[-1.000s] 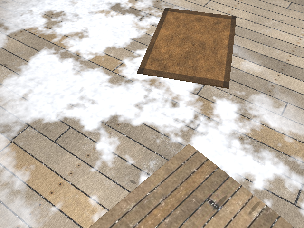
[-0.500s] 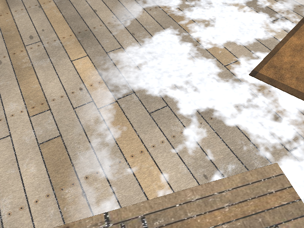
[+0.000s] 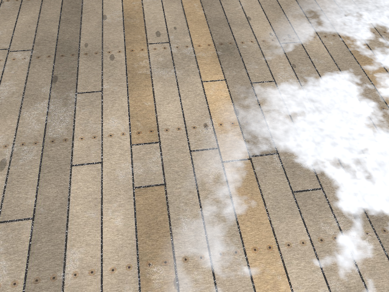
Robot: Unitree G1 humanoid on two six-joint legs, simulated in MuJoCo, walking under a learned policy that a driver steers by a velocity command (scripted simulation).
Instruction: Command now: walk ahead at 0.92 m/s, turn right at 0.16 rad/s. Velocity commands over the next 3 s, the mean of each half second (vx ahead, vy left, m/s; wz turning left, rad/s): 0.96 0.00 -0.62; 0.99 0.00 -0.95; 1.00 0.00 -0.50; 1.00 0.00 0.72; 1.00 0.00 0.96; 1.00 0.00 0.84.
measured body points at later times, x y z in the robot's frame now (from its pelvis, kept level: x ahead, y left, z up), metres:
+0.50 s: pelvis +0.42 -0.02 -0.01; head +0.44 -0.01 +0.44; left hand +0.52 +0.25 -0.15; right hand +0.50 -0.29 -0.10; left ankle +0.36 +0.16 -0.59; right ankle +0.44 -0.02 -0.72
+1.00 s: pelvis +0.85 -0.14 +0.02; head +0.87 -0.16 +0.47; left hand +1.20 -0.10 -0.06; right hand +0.63 -0.36 -0.10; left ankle +0.92 -0.02 -0.72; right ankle +0.80 -0.23 -0.62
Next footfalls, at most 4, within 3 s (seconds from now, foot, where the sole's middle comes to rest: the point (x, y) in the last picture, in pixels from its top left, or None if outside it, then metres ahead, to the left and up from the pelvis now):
0.38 right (217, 291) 0.48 -0.03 -0.76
0.78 left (221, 173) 0.95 -0.04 -0.76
1.24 right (327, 160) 1.05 -0.49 -0.76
1.68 left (385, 109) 1.38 -0.82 -0.76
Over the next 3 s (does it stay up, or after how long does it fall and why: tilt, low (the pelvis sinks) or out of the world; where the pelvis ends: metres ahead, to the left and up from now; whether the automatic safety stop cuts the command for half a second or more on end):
stays up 2.23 -1.30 -0.01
